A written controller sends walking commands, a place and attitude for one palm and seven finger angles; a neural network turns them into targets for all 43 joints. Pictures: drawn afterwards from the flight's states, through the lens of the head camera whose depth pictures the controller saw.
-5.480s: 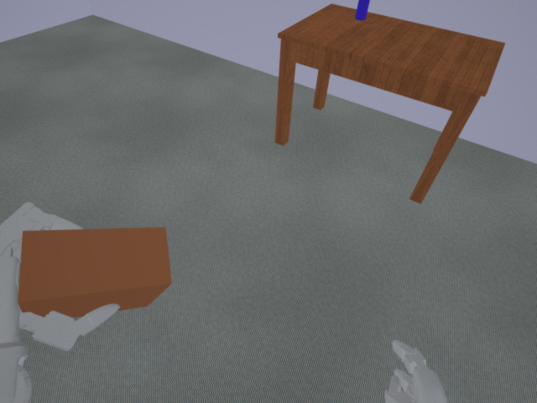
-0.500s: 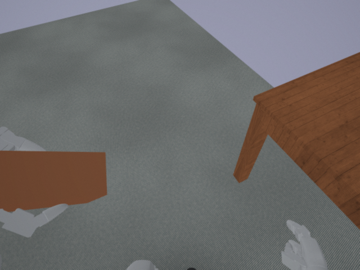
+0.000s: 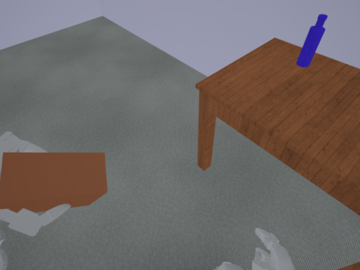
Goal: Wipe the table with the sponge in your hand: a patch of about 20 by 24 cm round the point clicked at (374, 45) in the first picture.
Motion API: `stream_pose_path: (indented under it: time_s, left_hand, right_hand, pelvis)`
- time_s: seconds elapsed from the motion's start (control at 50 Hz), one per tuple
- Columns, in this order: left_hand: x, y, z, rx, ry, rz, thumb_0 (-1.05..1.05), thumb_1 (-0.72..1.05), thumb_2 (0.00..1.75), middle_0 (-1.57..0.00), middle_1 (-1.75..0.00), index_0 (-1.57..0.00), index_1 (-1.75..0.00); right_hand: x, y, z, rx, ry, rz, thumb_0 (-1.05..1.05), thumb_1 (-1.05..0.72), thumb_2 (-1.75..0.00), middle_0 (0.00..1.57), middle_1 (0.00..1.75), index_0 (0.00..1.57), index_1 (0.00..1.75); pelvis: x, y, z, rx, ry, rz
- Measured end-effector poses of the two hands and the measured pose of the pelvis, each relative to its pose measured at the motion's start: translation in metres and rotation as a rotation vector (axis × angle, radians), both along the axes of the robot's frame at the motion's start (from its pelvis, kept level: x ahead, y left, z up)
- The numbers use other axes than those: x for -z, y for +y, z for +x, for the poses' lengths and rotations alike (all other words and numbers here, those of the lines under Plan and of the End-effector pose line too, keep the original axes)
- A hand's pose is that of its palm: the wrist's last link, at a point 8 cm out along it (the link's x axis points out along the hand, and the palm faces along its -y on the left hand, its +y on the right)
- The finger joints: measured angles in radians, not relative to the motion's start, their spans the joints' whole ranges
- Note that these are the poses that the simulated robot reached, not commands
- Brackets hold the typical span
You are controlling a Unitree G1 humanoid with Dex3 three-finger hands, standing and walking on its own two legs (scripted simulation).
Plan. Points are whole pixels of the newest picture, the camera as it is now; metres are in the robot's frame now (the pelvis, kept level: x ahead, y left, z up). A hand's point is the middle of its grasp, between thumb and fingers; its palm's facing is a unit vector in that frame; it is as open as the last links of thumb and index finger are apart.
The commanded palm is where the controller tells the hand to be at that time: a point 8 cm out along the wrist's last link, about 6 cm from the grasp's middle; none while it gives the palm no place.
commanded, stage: turn to face it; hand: left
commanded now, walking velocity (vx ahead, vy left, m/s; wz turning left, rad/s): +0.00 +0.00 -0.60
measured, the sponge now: (69, 183) +0.22 +0.21 +0.16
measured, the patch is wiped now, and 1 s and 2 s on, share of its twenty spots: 0.00 0.00 0.00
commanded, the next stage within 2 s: take the last steps up to it in 1.96 s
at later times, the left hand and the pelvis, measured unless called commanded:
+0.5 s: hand (116, 190) +0.20 +0.12 +0.18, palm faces +0.18 -0.85 -0.50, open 10.8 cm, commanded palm +0.17 +0.15 +0.18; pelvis -0.07 -0.07 +0.00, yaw -17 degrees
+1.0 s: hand (233, 244) +0.14 -0.05 +0.19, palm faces -0.14 -0.82 -0.55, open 10.8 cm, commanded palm +0.12 +0.01 +0.18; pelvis -0.17 -0.13 +0.00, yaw -34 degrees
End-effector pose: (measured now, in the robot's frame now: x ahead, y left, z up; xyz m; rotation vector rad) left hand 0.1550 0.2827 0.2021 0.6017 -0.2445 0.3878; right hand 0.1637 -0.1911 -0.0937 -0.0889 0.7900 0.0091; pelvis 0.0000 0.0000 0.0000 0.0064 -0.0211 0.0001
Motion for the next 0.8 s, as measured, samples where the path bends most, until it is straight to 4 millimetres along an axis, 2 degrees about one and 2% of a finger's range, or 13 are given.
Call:
stream_pose_path:
  time_s: [0.06,0.12,0.16,0.26,0.34,0.42,0.5,0.54,0.6,0.66,0.72,0.8]
  left_hand:
    - [0.006,-0.026,0.011,0.03,0.001,0.018,-0.01,-0.55,1.02,-0.64,-1.39,-0.64,-1.39]
    - [0.019,-0.057,0.027,0.081,-0.014,-0.002,-0.01,-0.55,1.02,-0.64,-1.39,-0.64,-1.39]
    - [0.023,-0.075,0.036,0.13,-0.008,-0.033,-0.01,-0.55,1.02,-0.64,-1.39,-0.64,-1.39]
    - [0.015,-0.113,0.036,0.296,0.03,-0.007,-0.01,-0.55,1.02,-0.64,-1.39,-0.64,-1.39]
    - [-0.002,-0.127,0.025,0.397,-0.016,0.058,-0.01,-0.55,1.02,-0.64,-1.39,-0.64,-1.39]
    - [-0.007,-0.123,0.015,0.41,-0.083,0.066,-0.01,-0.55,1.02,-0.64,-1.39,-0.64,-1.39]
    - [-0.001,-0.119,0.013,0.337,-0.071,0.024,-0.01,-0.55,1.02,-0.64,-1.39,-0.64,-1.39]
    - [0.006,-0.126,0.012,0.31,-0.046,-0.031,-0.01,-0.55,1.02,-0.64,-1.39,-0.64,-1.39]
    - [0.017,-0.152,0.012,0.325,-0.016,-0.092,-0.01,-0.55,1.02,-0.64,-1.39,-0.64,-1.39]
    - [0.025,-0.193,0.011,0.401,-0.007,-0.083,-0.01,-0.55,1.02,-0.64,-1.39,-0.64,-1.39]
    - [0.026,-0.234,0.007,0.502,-0.012,-0.068,-0.01,-0.55,1.02,-0.64,-1.39,-0.64,-1.39]
    - [0.013,-0.265,-0.003,0.614,0.01,-0.022,-0.01,-0.55,1.02,-0.64,-1.39,-0.64,-1.39]
  right_hand:
    - [0.013,-0.022,-0.02,0.032,0.007,0.013,0.01,-0.91,-0.9,0.2,0.3,0.2,0.3]
    - [0.03,-0.055,-0.039,0.056,0.037,-0.013,0.01,-0.9,-0.9,0.2,0.3,0.2,0.3]
    - [0.032,-0.079,-0.053,0.09,0.076,-0.053,0.01,-0.91,-0.9,0.2,0.3,0.2,0.3]
    - [0.008,-0.131,-0.086,0.225,0.084,-0.136,0.01,-0.91,-0.9,0.2,0.3,0.2,0.3]
    - [-0.012,-0.157,-0.109,0.289,0.061,-0.199,0.01,-0.91,-0.9,0.19,0.3,0.2,0.3]
    - [-0.022,-0.165,-0.129,0.333,0.04,-0.231,0.01,-0.91,-0.9,0.19,0.29,0.19,0.3]
    - [-0.023,-0.16,-0.144,0.372,-0.002,-0.19,0.01,-0.91,-0.9,0.19,0.29,0.19,0.3]
    - [-0.02,-0.155,-0.152,0.383,-0.016,-0.145,0.01,-0.91,-0.9,0.19,0.29,0.2,0.3]
    - [-0.012,-0.149,-0.165,0.385,-0.04,-0.082,0.01,-0.91,-0.9,0.19,0.3,0.2,0.3]
    - [0.002,-0.152,-0.182,0.384,-0.061,-0.033,0.01,-0.91,-0.9,0.2,0.3,0.2,0.3]
    - [0.016,-0.165,-0.206,0.402,-0.034,-0.017,0.01,-0.91,-0.9,0.2,0.3,0.2,0.3]
    - [0.015,-0.189,-0.248,0.49,0.041,-0.036,0.01,-0.91,-0.9,0.2,0.3,0.2,0.3]
  pelvis:
    - [0.009,-0.021,-0.005,0.039,-0.005,-0.008]
    - [0.018,-0.04,-0.018,0.045,-0.019,-0.029]
    - [0.016,-0.047,-0.028,0.063,-0.015,-0.012]
    - [0.006,-0.058,-0.045,0.148,0.012,0.015]
    - [0.005,-0.063,-0.053,0.191,0.031,0.013]
    - [0.007,-0.065,-0.062,0.24,0.018,0.03]
    - [0.003,-0.07,-0.07,0.299,0.002,0.008]
    - [0.001,-0.075,-0.074,0.33,-0.005,-0.009]
    - [0.002,-0.086,-0.085,0.372,-0.017,-0.017]
    - [0.012,-0.103,-0.102,0.405,-0.029,-0.01]
    - [0.018,-0.114,-0.122,0.412,-0.039,-0.02]
    - [0.01,-0.121,-0.142,0.485,-0.014,0.019]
